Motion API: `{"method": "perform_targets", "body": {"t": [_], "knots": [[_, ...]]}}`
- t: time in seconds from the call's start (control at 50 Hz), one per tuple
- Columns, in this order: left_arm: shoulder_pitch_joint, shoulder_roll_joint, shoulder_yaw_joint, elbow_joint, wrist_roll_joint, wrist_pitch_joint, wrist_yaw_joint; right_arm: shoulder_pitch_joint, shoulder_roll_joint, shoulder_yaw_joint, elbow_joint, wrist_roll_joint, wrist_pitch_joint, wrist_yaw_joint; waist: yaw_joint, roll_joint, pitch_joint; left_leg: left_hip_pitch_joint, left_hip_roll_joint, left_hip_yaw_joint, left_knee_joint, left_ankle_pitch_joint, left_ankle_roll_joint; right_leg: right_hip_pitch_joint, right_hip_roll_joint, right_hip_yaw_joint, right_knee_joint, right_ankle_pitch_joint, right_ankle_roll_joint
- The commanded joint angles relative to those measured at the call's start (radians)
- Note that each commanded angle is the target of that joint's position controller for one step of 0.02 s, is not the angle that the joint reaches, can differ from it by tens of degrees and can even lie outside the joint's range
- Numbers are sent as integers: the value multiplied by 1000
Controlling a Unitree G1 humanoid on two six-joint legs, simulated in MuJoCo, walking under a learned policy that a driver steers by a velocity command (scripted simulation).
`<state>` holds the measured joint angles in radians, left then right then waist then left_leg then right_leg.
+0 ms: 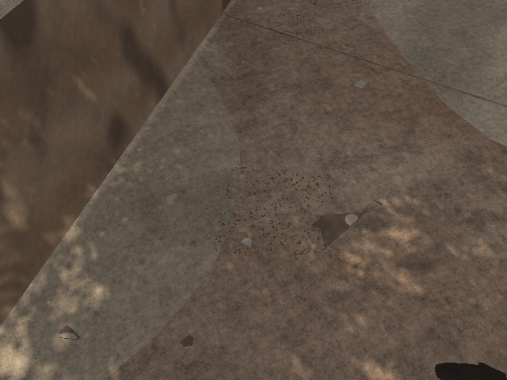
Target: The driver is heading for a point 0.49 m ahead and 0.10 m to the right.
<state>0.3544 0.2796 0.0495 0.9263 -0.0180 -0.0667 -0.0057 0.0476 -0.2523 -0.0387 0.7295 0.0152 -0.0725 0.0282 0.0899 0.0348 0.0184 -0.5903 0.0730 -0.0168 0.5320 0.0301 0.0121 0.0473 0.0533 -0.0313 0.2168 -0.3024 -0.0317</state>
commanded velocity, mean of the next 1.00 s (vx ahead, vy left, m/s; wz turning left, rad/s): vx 0.35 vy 0.00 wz -0.21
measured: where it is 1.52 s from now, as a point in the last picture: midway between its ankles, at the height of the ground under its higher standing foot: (290, 369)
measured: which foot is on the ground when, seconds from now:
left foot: up 0.00-0.04, down 0.06-0.60, up 0.62-0.98, down 1.00-1.00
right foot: down 0.00-0.08, up 0.10-0.60, down 0.62-1.00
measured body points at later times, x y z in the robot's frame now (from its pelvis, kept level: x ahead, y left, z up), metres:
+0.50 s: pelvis +0.28 +0.03 +0.00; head +0.30 +0.02 +0.45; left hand +0.48 +0.25 -0.11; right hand +0.27 -0.25 -0.13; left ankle +0.18 +0.13 -0.74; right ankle +0.44 -0.15 -0.69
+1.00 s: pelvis +0.46 -0.03 +0.00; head +0.48 -0.04 +0.45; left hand +0.65 +0.18 -0.12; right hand +0.49 -0.32 -0.13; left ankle +0.55 +0.10 -0.73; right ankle +0.46 -0.12 -0.74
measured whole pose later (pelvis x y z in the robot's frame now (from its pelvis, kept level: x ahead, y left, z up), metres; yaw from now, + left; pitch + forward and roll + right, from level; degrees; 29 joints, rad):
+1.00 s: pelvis +0.46 -0.03 +0.00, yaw -15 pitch +1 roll -2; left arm 0.14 0.23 0.03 0.87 0.02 -0.02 0.00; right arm 0.16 -0.27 -0.05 0.91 -0.01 0.00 -0.04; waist 0.00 0.04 0.02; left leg -0.37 0.09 -0.04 0.57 -0.17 -0.04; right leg -0.26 0.08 -0.03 0.42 -0.19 -0.06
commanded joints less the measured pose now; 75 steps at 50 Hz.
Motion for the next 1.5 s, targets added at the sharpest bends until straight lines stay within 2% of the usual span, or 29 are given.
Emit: {"method": "perform_targets", "body": {"t": [0.02, 0.06, 0.08, 0.1, 0.12, 0.14, 0.16, 0.22, 0.3, 0.42, 0.5, 0.54, 0.58, 0.6, 0.62, 0.64, 0.66, 0.68, 0.7, 0.74, 0.82, 0.94, 0.98, 1.02, 1.04, 1.06, 1.1, 1.22, 1.5], "knots": [[13, 187, 45, -22, -4, 10, 12, -49, -110, -30, -80, 1, -24, 12, -52, -118, 17, 42, -28, 17, -39, -87, 40, 37, -310, 124, 57, 571, -132], [-17, 170, 37, -32, 0, 19, 16, 197, -183, -68, -6, -6, -24, 1, -178, -102, -141, 407, -60, 48, -60, -64, 96, -44, -234, 61, 342, 763, -86], [-3, 117, 14, -58, 27, 16, 18, 377, -256, -88, 26, -17, -18, -10, -232, 25, -298, 718, 133, -172, -20, -34, 161, -257, -168, 16, 663, 456, -50], [125, 4, -17, -60, 18, -6, 7, 395, -303, -94, 48, -14, -14, -3, -153, 289, -399, 998, 318, -639, -145, -264, 316, -640, 14, 51, 963, -243, 0], [50, 119, 7, -50, -4, -26, -1, 382, -200, -68, 37, -3, -14, -2, -198, 166, -343, 960, 294, -666, -211, -411, 283, -754, -41, 161, 1062, -285, -13], [-42, 159, 19, -80, -29, -38, -7, 306, -167, -56, 27, -6, -16, -7, -192, 112, -198, 828, 271, -515, -236, -386, 242, -807, -85, 147, 1067, -194, -26], [-86, 148, 18, -85, -28, -40, -2, 238, -153, -51, 17, -14, -17, -9, -162, 30, -123, 688, 238, -406, -266, -293, 221, -773, -133, 123, 1026, -101, -22], [-52, 104, 24, -67, -14, -6, 4, 160, -100, -39, 26, -29, -36, -6, -91, 54, -53, 477, 175, -217, -362, -142, 197, -646, -191, 138, 927, 19, -1], [-102, 73, 25, -90, -9, 23, 10, 178, -130, -49, 65, -35, -50, -18, -84, 22, 5, 438, 173, -68, -421, -29, 200, -725, -190, 164, 821, 151, 30], [-264, 37, 12, -148, 2, 10, -19, 213, -158, -52, 101, -27, -40, -39, -139, 4, 48, 486, 139, 124, -440, 40, 148, -700, -161, 69, 505, 421, 26], [-364, 31, 5, -216, 0, 12, -43, 280, -178, -61, 139, -11, -8, -44, -172, -4, 77, 664, 194, 162, -373, 146, 140, -772, -145, 26, 411, 337, -5], [-358, 40, 11, -238, 10, 10, -55, 267, -189, -63, 144, -6, 14, -51, -142, 14, 67, 693, 202, 179, -263, 458, 123, -708, -98, -19, 375, 238, -30], [-207, 92, 38, -212, 15, 4, -60, 246, -210, -66, 139, -3, 32, -63, -56, 58, -41, 699, 181, 185, -48, 740, 89, -500, -21, -60, 352, 200, -64], [-73, 139, 64, -177, 16, 1, -50, 232, -209, -63, 135, 1, 35, -66, 19, 35, -113, 624, 136, 209, 139, 681, 49, -290, 1, -46, 254, 353, -94], [35, 229, 85, -154, 27, 9, -26, 254, -173, -46, 109, -26, 21, -63, 43, -97, -237, 382, 71, 211, 435, 270, -3, 32, -166, 160, 305, 755, -156], [-15, 284, 76, -170, 45, 10, -14, 401, -44, -1, 101, -44, -3, -38, -79, -296, -408, 29, -112, 104, 801, -731, -66, 362, -471, 609, 332, 1152, -392], [42, 199, 59, -175, 37, 17, -15, 372, -146, -23, 153, -7, -19, -23, 8, -126, -547, 49, -85, -100, 865, -738, -61, 354, -462, 593, 299, 1137, -416], [-33, 173, 52, -174, 24, 19, -15, 267, -164, -31, 119, 31, -21, -19, 1, -134, -382, -41, -36, -75, 836, -682, -50, 241, -413, 442, 265, 1033, -371], [-109, 133, 43, -178, 9, 17, -14, 204, -152, -29, 112, 21, -18, -31, -22, -63, -238, -66, 6, -44, 747, -605, -47, 77, -350, 346, 220, 896, -305], [-204, 82, 24, -186, 22, 21, -9, 203, -146, -38, 127, -1, 15, -52, -93, -63, -129, 77, 39, -35, 637, -506, -59, -204, -285, 239, 128, 789, -255], [-262, 98, 28, -169, 46, 11, -8, 261, -88, -30, 146, -17, 51, -73, -145, -113, -142, 229, 25, -16, 397, -383, -83, -350, -246, 130, 85, 811, -244], [-251, 89, 16, -116, 42, 34, 8, 154, -109, -34, 142, -14, 70, -70, -105, -134, -122, 305, 15, -21, 142, -235, -69, -334, -238, 151, 56, 384, -195], [-265, 70, 6, -102, 30, 39, 8, 157, -100, -34, 151, -24, 65, -66, -128, -122, -95, 383, -1, -2, -13, -169, -48, -352, -214, 157, 90, 225, -154], [-199, 33, -8, -77, 37, 37, 7, 151, -147, -38, 148, -43, 56, -65, -105, -39, -73, 466, 75, -89, -131, 63, -12, -372, -135, 137, 162, 71, -61], [-117, 38, -1, -63, 44, 33, 4, 117, -211, -49, 147, -32, 57, -70, -28, 94, -64, 473, 117, -116, -101, 106, 32, -397, -61, 87, 190, -7, -29], [-133, 21, -8, -58, 43, 40, 10, 94, -155, -42, 163, -25, 59, -63, -36, 140, -75, 372, 95, -110, -129, -112, 48, -304, -45, 51, 184, 16, -7], [-209, 61, 2, -57, 30, 58, 21, 82, -107, -30, 171, -30, 53, -53, -73, 65, -38, 316, 41, -71, -144, -183, 4, -263, -61, 57, 196, 87, -11], [-208, 60, 6, -15, 24, 66, 24, 109, -111, -28, 227, -18, 40, -59, -93, 8, -71, 423, 13, -35, -82, 28, 1, -243, -80, 71, 205, 264, -14], [-191, 66, 5, 85, 21, 72, 36, 70, -99, -24, 296, -17, 66, -64, -92, -34, -39, 440, -17, -11, -93, -3, 5, -220, -87, 64, 195, 280, 0]]}}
